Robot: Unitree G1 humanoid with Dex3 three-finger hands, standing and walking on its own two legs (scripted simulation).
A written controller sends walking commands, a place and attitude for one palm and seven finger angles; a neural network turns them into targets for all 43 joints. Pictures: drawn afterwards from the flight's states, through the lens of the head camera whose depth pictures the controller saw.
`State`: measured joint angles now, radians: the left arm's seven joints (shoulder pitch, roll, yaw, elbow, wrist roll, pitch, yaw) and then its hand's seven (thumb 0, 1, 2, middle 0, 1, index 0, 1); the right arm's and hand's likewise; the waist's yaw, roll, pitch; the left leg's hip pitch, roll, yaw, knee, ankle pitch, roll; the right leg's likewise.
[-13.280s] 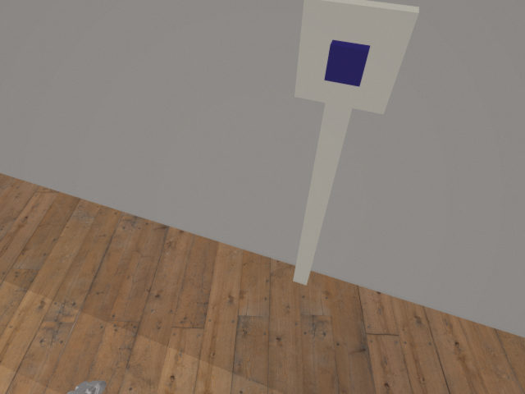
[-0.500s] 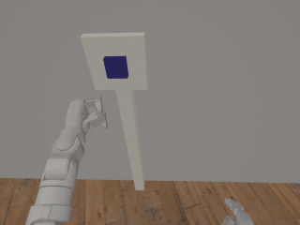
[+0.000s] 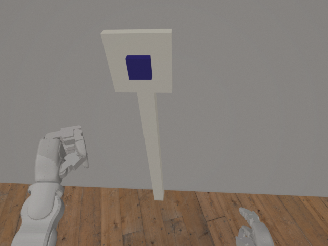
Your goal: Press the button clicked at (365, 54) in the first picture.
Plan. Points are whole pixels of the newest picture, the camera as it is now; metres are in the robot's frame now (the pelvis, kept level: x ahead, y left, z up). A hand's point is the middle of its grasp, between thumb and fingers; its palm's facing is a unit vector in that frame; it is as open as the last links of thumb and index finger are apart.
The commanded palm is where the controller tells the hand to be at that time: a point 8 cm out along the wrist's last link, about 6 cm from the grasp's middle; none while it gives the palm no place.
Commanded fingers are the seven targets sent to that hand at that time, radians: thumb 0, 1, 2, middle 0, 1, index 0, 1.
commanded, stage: draw the hand back to the body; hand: left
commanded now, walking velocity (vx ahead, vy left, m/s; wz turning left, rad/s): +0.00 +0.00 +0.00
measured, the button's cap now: (139, 67) +0.54 +0.14 +0.19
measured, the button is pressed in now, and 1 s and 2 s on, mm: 0 0 0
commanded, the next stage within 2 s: step back with the hand held close in 0.64 s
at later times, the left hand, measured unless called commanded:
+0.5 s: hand (40, 178) +0.19 +0.26 +0.15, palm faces +0.41 -0.83 -0.37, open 3.1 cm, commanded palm +0.14 +0.30 +0.17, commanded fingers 0.00 0.90 0.90 -1.30 -1.50 -1.30 -1.50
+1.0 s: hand (47, 176) +0.19 +0.25 +0.15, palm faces +0.30 -0.83 -0.46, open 3.1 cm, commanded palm +0.14 +0.30 +0.17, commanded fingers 0.00 0.90 0.90 -1.30 -1.50 -1.30 -1.50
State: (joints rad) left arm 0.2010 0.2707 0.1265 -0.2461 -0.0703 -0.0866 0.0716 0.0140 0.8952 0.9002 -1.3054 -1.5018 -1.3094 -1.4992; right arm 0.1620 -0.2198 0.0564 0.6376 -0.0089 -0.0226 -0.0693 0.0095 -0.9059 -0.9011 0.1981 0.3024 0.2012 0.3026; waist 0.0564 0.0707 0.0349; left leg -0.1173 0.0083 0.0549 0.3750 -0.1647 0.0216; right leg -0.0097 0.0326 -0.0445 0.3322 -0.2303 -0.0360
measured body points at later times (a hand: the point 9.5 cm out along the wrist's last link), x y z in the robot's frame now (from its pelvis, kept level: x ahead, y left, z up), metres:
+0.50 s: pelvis +0.01 +0.02 +0.00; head -0.01 +0.00 +0.45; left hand +0.16 +0.30 +0.17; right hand +0.21 -0.20 -0.08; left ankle +0.03 +0.11 -0.75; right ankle -0.02 -0.09 -0.75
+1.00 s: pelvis +0.00 +0.02 +0.00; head +0.01 +0.01 +0.45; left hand +0.17 +0.30 +0.17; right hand +0.18 -0.22 -0.09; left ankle +0.03 +0.11 -0.75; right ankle -0.02 -0.09 -0.75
